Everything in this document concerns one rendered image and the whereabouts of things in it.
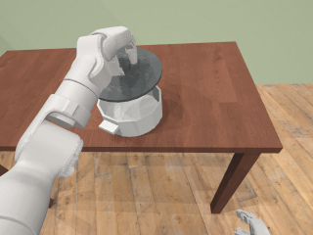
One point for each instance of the left robot forearm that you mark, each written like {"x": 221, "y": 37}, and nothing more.
{"x": 77, "y": 95}

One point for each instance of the knob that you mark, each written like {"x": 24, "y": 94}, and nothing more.
{"x": 124, "y": 63}

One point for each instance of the table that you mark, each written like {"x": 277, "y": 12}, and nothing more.
{"x": 209, "y": 102}

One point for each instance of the lid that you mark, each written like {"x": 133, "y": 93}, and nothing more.
{"x": 142, "y": 78}

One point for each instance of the pot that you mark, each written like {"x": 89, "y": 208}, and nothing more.
{"x": 132, "y": 118}

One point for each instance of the right robot hand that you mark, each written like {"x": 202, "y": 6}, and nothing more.
{"x": 256, "y": 225}

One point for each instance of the robot left upper arm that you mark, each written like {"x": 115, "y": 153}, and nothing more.
{"x": 26, "y": 189}

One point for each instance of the left robot hand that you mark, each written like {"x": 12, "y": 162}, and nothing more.
{"x": 122, "y": 38}

